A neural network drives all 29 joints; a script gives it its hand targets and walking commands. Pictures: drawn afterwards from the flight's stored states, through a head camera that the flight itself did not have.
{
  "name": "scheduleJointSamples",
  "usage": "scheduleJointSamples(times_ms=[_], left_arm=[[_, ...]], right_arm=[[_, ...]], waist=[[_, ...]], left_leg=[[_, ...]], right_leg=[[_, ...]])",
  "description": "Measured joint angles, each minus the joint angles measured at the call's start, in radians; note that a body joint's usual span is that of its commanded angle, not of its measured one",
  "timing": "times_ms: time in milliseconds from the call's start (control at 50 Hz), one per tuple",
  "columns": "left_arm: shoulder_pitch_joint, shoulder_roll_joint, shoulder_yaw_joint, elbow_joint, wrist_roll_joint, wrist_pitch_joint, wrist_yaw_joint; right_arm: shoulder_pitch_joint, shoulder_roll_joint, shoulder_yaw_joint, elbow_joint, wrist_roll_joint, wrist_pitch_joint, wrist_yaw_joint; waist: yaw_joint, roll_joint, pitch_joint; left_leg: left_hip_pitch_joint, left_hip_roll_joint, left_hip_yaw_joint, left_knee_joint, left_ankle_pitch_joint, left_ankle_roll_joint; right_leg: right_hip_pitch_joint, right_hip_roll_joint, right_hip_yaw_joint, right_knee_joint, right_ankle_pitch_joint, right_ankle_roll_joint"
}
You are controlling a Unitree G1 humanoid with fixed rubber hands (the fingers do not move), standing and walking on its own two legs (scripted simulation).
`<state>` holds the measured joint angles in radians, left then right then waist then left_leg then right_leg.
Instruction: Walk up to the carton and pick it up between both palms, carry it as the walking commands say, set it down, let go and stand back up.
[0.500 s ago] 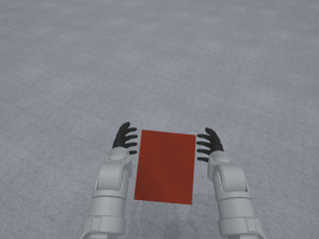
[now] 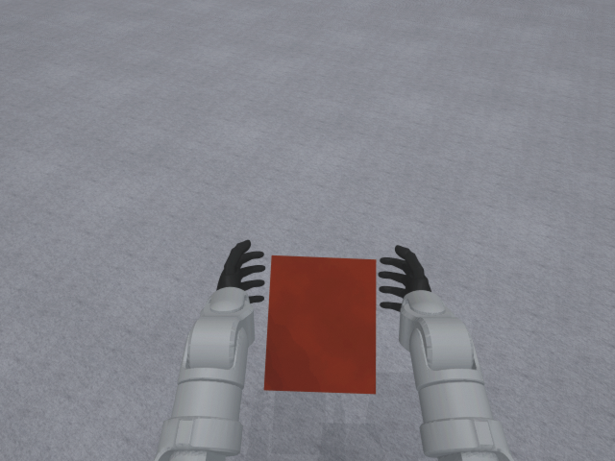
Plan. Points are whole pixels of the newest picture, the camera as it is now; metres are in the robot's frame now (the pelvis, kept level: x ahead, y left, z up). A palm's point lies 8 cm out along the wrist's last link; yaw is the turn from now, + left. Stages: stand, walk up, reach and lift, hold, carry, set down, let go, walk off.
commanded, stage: carry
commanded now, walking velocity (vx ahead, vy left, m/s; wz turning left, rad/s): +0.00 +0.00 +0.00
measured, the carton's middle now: (318, 319) +0.36 +0.01 -0.08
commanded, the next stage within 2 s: none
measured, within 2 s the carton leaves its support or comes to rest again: neither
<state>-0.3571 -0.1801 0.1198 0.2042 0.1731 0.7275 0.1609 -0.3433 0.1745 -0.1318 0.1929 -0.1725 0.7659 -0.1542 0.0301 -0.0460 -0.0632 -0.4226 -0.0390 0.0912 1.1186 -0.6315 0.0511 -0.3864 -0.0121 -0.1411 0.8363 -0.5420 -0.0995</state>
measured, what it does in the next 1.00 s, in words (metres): walks ahead: left foot, then right foot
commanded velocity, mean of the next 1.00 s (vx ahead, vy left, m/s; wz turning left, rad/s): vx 0.00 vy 0.00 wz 0.00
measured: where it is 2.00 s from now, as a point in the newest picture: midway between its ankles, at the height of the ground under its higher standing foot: (391, 246)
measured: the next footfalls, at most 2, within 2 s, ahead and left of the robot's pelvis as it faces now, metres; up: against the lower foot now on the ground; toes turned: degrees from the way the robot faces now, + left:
left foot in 0.10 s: +0.09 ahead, +0.09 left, +0.00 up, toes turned +3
right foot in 0.28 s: +0.16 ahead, -0.09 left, +0.00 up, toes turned -8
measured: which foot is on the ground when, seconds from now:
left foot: up 0.00-0.08, down 0.10-0.30, up 0.32-0.50, down 0.52-0.74, up 0.76-0.98, down 1.00-1.00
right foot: down 0.00-0.10, up 0.12-0.26, down 0.28-0.54, up 0.56-0.70, down 0.72-1.00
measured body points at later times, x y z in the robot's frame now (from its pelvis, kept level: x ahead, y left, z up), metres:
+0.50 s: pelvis +0.26 -0.05 +0.00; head +0.28 -0.05 +0.45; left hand +0.59 +0.08 +0.03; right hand +0.59 -0.17 +0.03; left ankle +0.24 +0.05 -0.68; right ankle +0.12 -0.08 -0.70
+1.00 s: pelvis +0.54 -0.12 -0.01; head +0.56 -0.14 +0.44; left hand +0.88 -0.01 +0.03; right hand +0.88 -0.25 +0.03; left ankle +0.58 -0.04 -0.70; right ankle +0.36 -0.13 -0.68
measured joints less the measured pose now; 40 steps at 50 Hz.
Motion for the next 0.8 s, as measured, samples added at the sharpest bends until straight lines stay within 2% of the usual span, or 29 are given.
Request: scheduleJointSamples(times_ms=[40, 60, 100, 160, 200, 260, 280, 300, 340, 400, 460, 500, 520, 540, 560, 600, 640, 680, 700, 720, 740, 800], left_arm=[[0.0, 0.0, 0.0, 0.0, 0.0, 0.0, 0.0], [0.0, -0.001, 0.0, 0.0, 0.0, 0.002, 0.0], [0.001, 0.0, 0.0, 0.001, 0.0, 0.01, 0.0], [0.004, 0.002, 0.001, 0.001, 0.0, 0.019, -0.002], [0.004, 0.002, 0.001, 0.003, 0.0, 0.019, -0.003], [0.004, 0.003, 0.001, 0.007, 0.0, 0.008, -0.003], [0.004, 0.002, 0.002, 0.007, 0.0, 0.006, -0.003], [0.004, 0.002, 0.002, 0.008, 0.0, 0.005, -0.003], [0.004, 0.002, 0.002, 0.015, 0.0, 0.001, -0.004], [0.003, 0.001, 0.002, 0.015, 0.0, 0.001, -0.004], [0.003, 0.001, 0.002, 0.015, 0.0, 0.002, -0.004], [0.003, 0.001, 0.002, 0.015, 0.0, 0.01, -0.003], [0.003, 0.001, 0.002, 0.013, 0.0, 0.016, -0.003], [0.004, 0.001, 0.003, 0.013, 0.0, 0.018, -0.003], [0.005, 0.002, 0.003, 0.014, 0.0, 0.022, -0.003], [0.013, 0.005, 0.003, 0.015, 0.0, 0.027, -0.005], [0.013, 0.006, 0.003, 0.018, 0.0, 0.023, -0.01], [0.013, 0.006, 0.004, 0.022, 0.0, 0.008, -0.011], [0.014, 0.006, 0.006, 0.022, 0.0, 0.003, -0.011], [0.014, 0.005, 0.008, 0.023, 0.0, 0.0, -0.011], [0.014, 0.005, 0.008, 0.025, 0.0, -0.003, -0.012], [0.014, 0.004, 0.008, 0.026, 0.0, -0.006, -0.012]], right_arm=[[0.0, 0.0, 0.0, 0.0, 0.0, -0.003, 0.0], [0.0, 0.0, 0.0, 0.0, 0.0, -0.001, -0.001], [0.001, 0.0, 0.0, 0.0, 0.0, 0.005, -0.001], [0.002, 0.001, 0.0, 0.004, 0.001, 0.011, 0.0], [0.001, 0.001, 0.0, 0.004, 0.0, 0.011, 0.0], [0.0, 0.001, 0.0, 0.004, 0.0, 0.0, 0.0], [0.0, 0.001, 0.0, 0.004, 0.0, -0.003, 0.0], [0.0, 0.001, 0.001, 0.005, 0.0, -0.004, -0.001], [0.0, 0.001, 0.001, 0.007, -0.004, -0.008, -0.003], [0.0, 0.001, 0.001, 0.006, 0.0, -0.01, -0.008], [-0.001, 0.001, 0.001, 0.003, 0.002, -0.01, -0.009], [0.0, 0.0, 0.002, -0.004, 0.006, 0.002, -0.012], [0.0, 0.0, 0.003, -0.006, 0.006, 0.008, -0.012], [0.0, 0.001, 0.004, -0.005, 0.006, 0.01, -0.012], [0.0, 0.001, 0.005, -0.005, 0.006, 0.014, -0.012], [0.001, 0.001, 0.009, -0.001, 0.005, 0.022, -0.01], [0.0, 0.001, 0.009, 0.001, 0.0, 0.015, -0.01], [0.0, 0.002, 0.009, 0.003, -0.002, 0.0, -0.01], [0.0, 0.002, 0.011, 0.003, -0.002, -0.005, -0.01], [0.0, 0.002, 0.013, 0.003, -0.002, -0.009, -0.01], [0.0, 0.001, 0.013, 0.003, -0.003, -0.013, -0.011], [0.0, 0.001, 0.013, 0.004, -0.002, -0.018, -0.013]], waist=[[-0.001, -0.014, 0.002], [-0.001, -0.019, 0.004], [-0.002, -0.021, 0.003], [-0.005, -0.008, 0.013], [-0.008, 0.017, 0.013], [-0.007, 0.037, 0.012], [-0.008, 0.039, 0.006], [-0.008, 0.041, -0.001], [-0.012, 0.033, -0.006], [-0.012, 0.0, -0.005], [-0.013, -0.018, -0.004], [-0.014, -0.021, -0.001], [-0.015, -0.019, -0.001], [-0.015, -0.022, 0.003], [-0.016, -0.023, 0.008], [-0.019, -0.008, 0.011], [-0.024, 0.02, 0.011], [-0.023, 0.036, 0.011], [-0.023, 0.039, 0.011], [-0.023, 0.039, 0.005], [-0.026, 0.04, 0.002], [-0.033, 0.021, 0.002]], left_leg=[[-0.065, -0.005, -0.001, -0.083, 0.029, 0.0], [-0.076, -0.006, -0.002, -0.163, 0.082, 0.0], [-0.059, -0.004, -0.001, -0.308, 0.28, 0.001], [0.026, 0.002, 0.011, -0.299, 0.159, 0.005], [0.079, 0.015, 0.013, -0.312, 0.121, 0.005], [0.143, 0.027, 0.014, -0.328, 0.087, 0.002], [0.156, 0.027, 0.014, -0.328, 0.075, -0.004], [0.158, 0.03, 0.013, -0.314, 0.076, -0.007], [0.12, 0.033, 0.015, -0.194, 0.088, -0.007], [0.029, 0.016, 0.015, -0.041, 0.038, -0.007], [-0.076, -0.003, 0.014, -0.046, 0.048, -0.007], [-0.102, -0.02, 0.016, -0.162, 0.141, -0.007], [-0.092, -0.026, 0.015, -0.26, 0.249, -0.007], [-0.064, -0.027, 0.017, -0.28, 0.268, -0.005], [-0.034, -0.027, 0.022, -0.272, 0.212, -0.001], [0.023, -0.02, 0.033, -0.268, 0.136, 0.003], [0.065, -0.004, 0.035, -0.271, 0.096, 0.003], [0.098, 0.012, 0.036, -0.273, 0.069, 0.003], [0.116, 0.018, 0.036, -0.273, 0.057, 0.0], [0.126, 0.022, 0.036, -0.265, 0.048, -0.004], [0.119, 0.031, 0.035, -0.229, 0.056, -0.005], [0.053, 0.031, 0.021, -0.048, 0.045, -0.005]], right_leg=[[0.034, 0.001, -0.002, -0.019, -0.021, 0.0], [0.054, 0.001, -0.003, -0.02, -0.034, 0.0], [0.075, 0.0, -0.003, 0.033, -0.048, 0.001], [0.02, -0.003, 0.027, 0.265, -0.055, 0.012], [-0.013, -0.001, 0.031, 0.294, -0.092, 0.013], [-0.03, -0.002, 0.032, 0.103, -0.049, 0.013], [-0.028, -0.002, 0.033, 0.017, 0.049, 0.016], [-0.021, 0.0, 0.032, 0.006, 0.076, 0.02], [0.004, -0.002, 0.022, 0.007, 0.018, 0.012], [0.052, -0.009, 0.013, -0.015, -0.034, 0.003], [0.106, -0.006, 0.001, -0.05, -0.068, 0.003], [0.152, -0.005, -0.002, -0.051, -0.099, 0.003], [0.159, -0.004, -0.003, -0.013, -0.106, 0.003], [0.146, -0.011, -0.003, 0.075, -0.088, 0.005], [0.115, -0.012, 0.013, 0.203, -0.075, 0.023], [0.043, 0.002, 0.053, 0.417, -0.138, 0.031], [-0.031, 0.011, 0.073, 0.475, -0.224, 0.031], [-0.08, 0.01, 0.089, 0.332, -0.209, 0.031], [-0.083, 0.01, 0.089, 0.201, -0.142, 0.031], [-0.079, 0.009, 0.088, 0.088, 0.031, 0.03], [-0.065, 0.012, 0.08, 0.077, 0.043, 0.018], [-0.007, 0.013, 0.052, 0.07, -0.051, -0.014]])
